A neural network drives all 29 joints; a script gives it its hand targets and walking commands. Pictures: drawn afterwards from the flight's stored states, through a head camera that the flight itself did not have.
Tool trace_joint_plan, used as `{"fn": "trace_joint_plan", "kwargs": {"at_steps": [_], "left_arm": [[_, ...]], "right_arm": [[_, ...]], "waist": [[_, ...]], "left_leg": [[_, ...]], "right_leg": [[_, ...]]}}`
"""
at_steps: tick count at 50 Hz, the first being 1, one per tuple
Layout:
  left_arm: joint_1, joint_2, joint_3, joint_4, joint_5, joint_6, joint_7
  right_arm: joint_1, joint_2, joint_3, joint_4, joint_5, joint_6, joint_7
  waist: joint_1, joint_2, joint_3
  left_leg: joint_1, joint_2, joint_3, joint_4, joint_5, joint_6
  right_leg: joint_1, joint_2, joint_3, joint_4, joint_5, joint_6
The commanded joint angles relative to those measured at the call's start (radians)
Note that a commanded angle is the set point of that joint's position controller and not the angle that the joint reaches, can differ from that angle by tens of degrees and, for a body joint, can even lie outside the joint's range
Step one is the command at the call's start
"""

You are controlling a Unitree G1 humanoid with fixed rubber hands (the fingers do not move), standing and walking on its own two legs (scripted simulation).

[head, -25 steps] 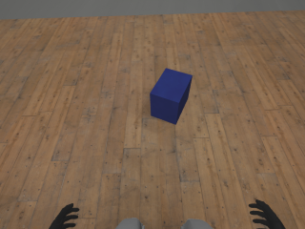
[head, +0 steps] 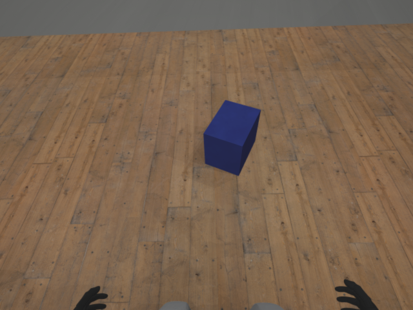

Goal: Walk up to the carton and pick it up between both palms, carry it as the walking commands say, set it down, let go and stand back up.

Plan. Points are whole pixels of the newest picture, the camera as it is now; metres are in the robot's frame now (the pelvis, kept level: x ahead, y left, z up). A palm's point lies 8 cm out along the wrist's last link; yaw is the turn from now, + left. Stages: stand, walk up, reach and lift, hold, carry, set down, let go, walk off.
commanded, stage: stand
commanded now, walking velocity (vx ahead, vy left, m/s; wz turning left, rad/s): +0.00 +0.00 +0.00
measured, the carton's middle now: (231, 137) +1.05 -0.08 -0.61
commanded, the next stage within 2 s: walk up in 0.96 s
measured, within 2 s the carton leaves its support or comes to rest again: neither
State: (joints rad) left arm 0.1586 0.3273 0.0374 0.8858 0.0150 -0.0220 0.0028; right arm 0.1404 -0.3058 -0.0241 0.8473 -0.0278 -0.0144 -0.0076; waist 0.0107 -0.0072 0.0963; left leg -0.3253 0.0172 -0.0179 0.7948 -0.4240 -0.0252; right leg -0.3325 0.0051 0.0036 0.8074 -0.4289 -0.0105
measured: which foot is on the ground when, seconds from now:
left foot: down 0.00-1.00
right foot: down 0.00-1.00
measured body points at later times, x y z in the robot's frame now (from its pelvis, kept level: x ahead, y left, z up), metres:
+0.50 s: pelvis +0.00 -0.01 +0.02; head +0.01 -0.02 +0.47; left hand +0.12 +0.28 -0.10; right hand +0.09 -0.30 -0.11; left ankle +0.00 +0.14 -0.71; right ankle +0.00 -0.11 -0.71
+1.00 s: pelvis -0.02 +0.00 +0.04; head -0.01 +0.00 +0.49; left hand +0.08 +0.29 -0.09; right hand +0.07 -0.29 -0.10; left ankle +0.00 +0.14 -0.71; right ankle +0.00 -0.11 -0.71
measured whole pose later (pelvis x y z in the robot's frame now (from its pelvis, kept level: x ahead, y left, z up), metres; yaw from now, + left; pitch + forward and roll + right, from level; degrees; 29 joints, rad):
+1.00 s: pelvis -0.02 +0.00 +0.04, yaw -1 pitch -5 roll +0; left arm 0.08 0.33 0.00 1.10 0.01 -0.02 0.00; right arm 0.11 -0.32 -0.02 1.09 -0.01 -0.01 0.01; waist 0.00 0.00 0.10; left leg -0.11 0.03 -0.01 0.40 -0.20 -0.03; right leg -0.13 0.02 0.02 0.41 -0.20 -0.01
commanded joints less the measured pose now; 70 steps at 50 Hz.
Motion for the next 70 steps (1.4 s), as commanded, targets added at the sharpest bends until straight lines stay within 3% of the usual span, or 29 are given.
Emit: {"fn": "trace_joint_plan", "kwargs": {"at_steps": [1,2,5,10,13,15,17,23,36,37,39,43,48,52,54,57,58,59,60,61,62,63,64,65,66,67,68,69,70], "left_arm": [[-0.045,0.209,0.045,-0.069,-0.002,-0.028,0.009],[-0.042,0.207,0.046,-0.055,0.001,-0.031,0.010],[-0.060,0.213,0.044,-0.043,0.008,-0.033,0.005],[-0.061,0.225,0.036,-0.018,-0.008,-0.033,0.013],[-0.082,0.246,0.040,0.005,-0.001,-0.029,0.019],[-0.094,0.255,0.039,0.018,0.002,-0.025,0.021],[-0.096,0.250,0.033,0.027,0.001,-0.028,0.022],[-0.109,0.226,0.022,0.062,-0.004,-0.020,0.018],[-0.125,0.205,-0.002,0.117,-0.016,-0.024,0.009],[-0.130,0.224,0.006,0.123,-0.017,-0.023,0.011],[-0.149,0.226,0.003,0.126,-0.010,-0.017,0.014],[-0.180,0.226,0.009,0.131,-0.007,-0.018,0.010],[-0.126,0.231,0.009,0.153,-0.010,-0.016,0.004],[-0.104,0.209,-0.003,0.156,-0.011,-0.016,0.004],[-0.114,0.229,0.005,0.158,-0.013,-0.018,0.004],[-0.116,0.228,0.005,0.163,-0.008,-0.018,0.004],[-0.181,0.180,0.053,0.086,0.024,0.034,-0.047],[-0.149,0.050,0.007,0.078,0.009,0.032,-0.037],[-0.079,0.044,0.001,0.077,0.013,0.030,-0.034],[-0.011,0.065,0.008,0.106,0.019,0.022,-0.039],[0.063,0.054,-0.003,0.108,0.014,0.011,-0.039],[0.119,0.060,0.008,0.134,0.017,0.004,-0.038],[0.197,0.050,0.008,0.162,0.007,-0.004,-0.033],[0.286,0.065,0.016,0.197,0.009,-0.011,-0.029],[0.367,0.145,0.031,0.219,0.027,-0.026,-0.019],[0.344,0.210,0.042,0.196,0.031,-0.029,-0.012],[0.289,0.197,0.045,0.168,0.033,-0.036,-0.006],[0.260,0.159,0.040,0.168,0.026,-0.048,-0.004],[0.235,0.132,0.031,0.163,0.021,-0.062,0.001]], "right_arm": [[-0.073,-0.203,-0.048,-0.074,0.005,-0.025,-0.010],[-0.046,-0.211,-0.053,-0.057,0.007,-0.021,-0.009],[-0.055,-0.213,-0.054,-0.042,0.009,-0.019,-0.010],[-0.033,-0.217,-0.055,0.004,0.013,-0.017,-0.006],[-0.056,-0.213,-0.054,0.029,0.010,-0.014,-0.005],[-0.058,-0.202,-0.048,0.039,0.009,-0.010,-0.005],[-0.053,-0.204,-0.045,0.053,0.017,-0.013,-0.001],[-0.070,-0.224,-0.048,0.084,0.010,-0.004,-0.005],[-0.064,-0.223,-0.028,0.159,0.012,-0.018,0.006],[-0.073,-0.207,-0.025,0.155,0.014,-0.017,0.007],[-0.069,-0.228,-0.032,0.159,0.022,-0.018,0.004],[-0.090,-0.226,-0.035,0.164,0.012,-0.017,0.001],[-0.057,-0.225,-0.031,0.189,0.016,-0.018,0.010],[-0.072,-0.225,-0.028,0.186,0.015,-0.020,0.006],[-0.076,-0.207,-0.022,0.186,0.015,-0.018,0.005],[-0.091,-0.233,-0.029,0.189,0.016,-0.024,0.004],[0.201,-0.286,-0.064,0.256,0.014,0.014,-0.024],[0.140,-0.214,-0.051,0.230,-0.011,0.021,-0.002],[0.011,-0.201,-0.052,0.176,-0.020,0.024,0.012],[-0.055,-0.177,-0.058,0.135,-0.012,0.019,0.016],[-0.063,-0.187,-0.059,0.111,-0.015,0.017,0.013],[-0.091,-0.187,-0.063,0.101,-0.012,0.014,0.019],[-0.098,-0.173,-0.059,0.105,-0.013,0.013,0.018],[-0.106,-0.136,-0.047,0.092,-0.015,0.013,0.022],[-0.124,-0.055,-0.028,0.059,-0.005,0.005,0.025],[-0.204,-0.021,-0.010,0.004,-0.022,-0.005,0.024],[-0.202,-0.043,-0.024,0.007,-0.026,-0.018,0.035],[-0.191,-0.053,-0.034,-0.002,-0.036,-0.030,0.046],[-0.150,-0.053,-0.037,0.018,-0.031,-0.035,0.055]], "waist": [[0.003,0.020,-0.117],[-0.007,-0.023,-0.139],[-0.011,-0.042,-0.147],[-0.022,-0.024,-0.178],[-0.021,-0.059,-0.131],[-0.022,0.000,-0.119],[-0.021,0.009,-0.127],[-0.012,-0.056,-0.106],[-0.006,0.029,-0.095],[0.002,-0.018,-0.088],[-0.013,0.010,-0.101],[-0.026,-0.019,-0.080],[-0.012,0.035,-0.063],[-0.008,-0.011,-0.083],[-0.005,0.050,-0.070],[-0.002,0.023,-0.069],[-0.116,-0.074,-0.077],[-0.107,0.250,-0.067],[-0.044,0.354,0.009],[0.005,0.267,-0.011],[0.031,0.243,-0.051],[0.046,0.232,-0.043],[0.080,0.148,-0.086],[0.110,0.034,-0.097],[0.142,-0.269,-0.082],[0.165,-0.296,0.050],[0.122,-0.163,0.081],[0.109,-0.097,0.065],[0.067,-0.064,0.031]], "left_leg": [[0.030,0.063,-0.093,-0.186,0.261,0.100],[0.062,0.063,-0.085,-0.184,0.263,0.094],[0.088,0.056,-0.063,-0.170,0.289,0.083],[0.135,0.053,-0.044,-0.178,0.345,0.074],[0.131,0.055,-0.050,-0.209,0.318,0.082],[0.137,0.051,-0.045,-0.229,0.353,0.072],[0.150,0.056,-0.054,-0.257,0.338,0.069],[0.172,0.060,-0.049,-0.311,0.288,0.056],[0.213,0.088,-0.067,-0.441,0.293,0.060],[0.210,0.089,-0.069,-0.449,0.320,0.054],[0.225,0.091,-0.066,-0.452,0.310,0.048],[0.221,0.097,-0.073,-0.471,0.265,0.051],[0.202,0.094,-0.072,-0.493,0.232,0.050],[0.197,0.109,-0.088,-0.496,0.218,0.064],[0.177,0.097,-0.073,-0.495,0.221,0.056],[0.180,0.107,-0.089,-0.502,0.234,0.061],[0.255,0.275,-0.342,-0.520,-0.216,0.108],[0.162,0.309,-0.365,-0.675,-0.449,0.157],[-0.007,0.314,-0.331,-0.728,-0.409,0.167],[-0.025,0.286,-0.271,-0.718,-0.379,0.162],[-0.044,0.267,-0.221,-0.693,-0.410,0.155],[-0.118,0.265,-0.205,-0.657,-0.389,0.138],[-0.171,0.209,-0.151,-0.558,-0.351,0.125],[-0.267,0.135,-0.070,-0.356,-0.333,0.110],[-0.459,0.031,0.025,-0.024,-0.242,0.064],[-0.601,0.013,-0.017,0.208,-0.069,0.057],[-0.606,0.040,-0.056,0.283,0.001,0.062],[-0.572,0.086,-0.072,0.267,0.079,0.040],[-0.489,0.120,-0.043,0.247,0.142,0.025]], "right_leg": [[0.034,-0.087,0.124,-0.210,0.299,-0.074],[0.037,-0.090,0.129,-0.208,0.295,-0.067],[0.040,-0.104,0.151,-0.242,0.344,-0.078],[0.080,-0.118,0.155,-0.253,0.461,-0.081],[0.069,-0.117,0.164,-0.298,0.424,-0.075],[0.081,-0.132,0.172,-0.304,0.426,-0.081],[0.095,-0.121,0.165,-0.311,0.416,-0.076],[0.102,-0.129,0.158,-0.391,0.345,-0.063],[0.178,-0.114,0.132,-0.475,0.328,-0.032],[0.186,-0.107,0.121,-0.484,0.323,-0.031],[0.178,-0.112,0.135,-0.495,0.323,-0.031],[0.157,-0.106,0.133,-0.517,0.276,-0.027],[0.165,-0.109,0.141,-0.532,0.226,-0.028],[0.180,-0.105,0.128,-0.525,0.253,-0.026],[0.181,-0.109,0.137,-0.528,0.244,-0.025],[0.182,-0.110,0.135,-0.525,0.261,-0.024],[-0.065,-0.038,-0.030,-0.275,-0.083,0.000],[-0.102,-0.031,-0.046,-0.136,-0.115,0.021],[-0.020,-0.050,-0.061,-0.017,-0.015,0.020],[0.029,-0.053,-0.052,0.000,-0.025,0.006],[0.087,-0.032,-0.090,-0.139,-0.046,-0.003],[0.181,-0.049,-0.090,-0.192,0.043,0.005],[0.302,-0.024,-0.098,-0.257,0.064,0.009],[0.430,-0.041,-0.027,-0.383,-0.047,-0.010],[0.486,-0.268,0.378,-0.653,-0.376,-0.084],[0.394,-0.444,0.629,-0.790,-0.560,-0.131],[0.365,-0.456,0.633,-0.795,-0.534,-0.149],[0.361,-0.428,0.572,-0.770,-0.401,-0.151],[0.337,-0.403,0.513,-0.761,-0.250,-0.148]]}}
